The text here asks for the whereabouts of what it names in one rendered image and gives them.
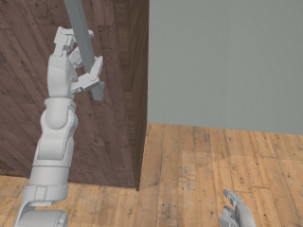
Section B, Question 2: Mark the wardrobe door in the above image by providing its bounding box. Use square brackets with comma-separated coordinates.
[0, 160, 15, 171]
[0, 0, 134, 188]

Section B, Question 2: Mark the robot left upper arm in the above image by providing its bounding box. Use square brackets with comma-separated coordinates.
[16, 209, 68, 227]

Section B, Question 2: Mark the robot left forearm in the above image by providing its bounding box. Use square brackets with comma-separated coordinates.
[13, 96, 79, 227]

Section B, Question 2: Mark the robot left hand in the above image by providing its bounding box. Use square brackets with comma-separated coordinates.
[47, 26, 103, 100]

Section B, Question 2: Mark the handle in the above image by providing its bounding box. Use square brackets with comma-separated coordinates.
[63, 0, 105, 101]

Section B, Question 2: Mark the robot right hand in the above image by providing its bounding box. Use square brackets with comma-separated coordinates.
[220, 189, 257, 227]

